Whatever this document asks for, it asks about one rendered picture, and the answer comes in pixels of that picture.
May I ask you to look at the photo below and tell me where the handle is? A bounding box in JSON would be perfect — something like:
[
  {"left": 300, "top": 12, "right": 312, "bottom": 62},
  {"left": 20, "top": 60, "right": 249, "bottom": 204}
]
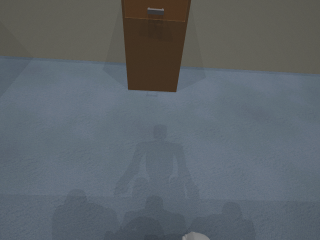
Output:
[{"left": 147, "top": 8, "right": 164, "bottom": 15}]

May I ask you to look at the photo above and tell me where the drawer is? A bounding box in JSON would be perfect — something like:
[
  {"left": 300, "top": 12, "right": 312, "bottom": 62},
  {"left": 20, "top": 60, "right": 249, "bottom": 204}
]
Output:
[{"left": 125, "top": 0, "right": 188, "bottom": 21}]

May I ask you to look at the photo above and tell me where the cabinet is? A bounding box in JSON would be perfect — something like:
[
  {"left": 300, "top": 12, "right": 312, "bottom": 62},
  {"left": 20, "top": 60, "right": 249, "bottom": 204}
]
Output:
[{"left": 121, "top": 0, "right": 191, "bottom": 92}]

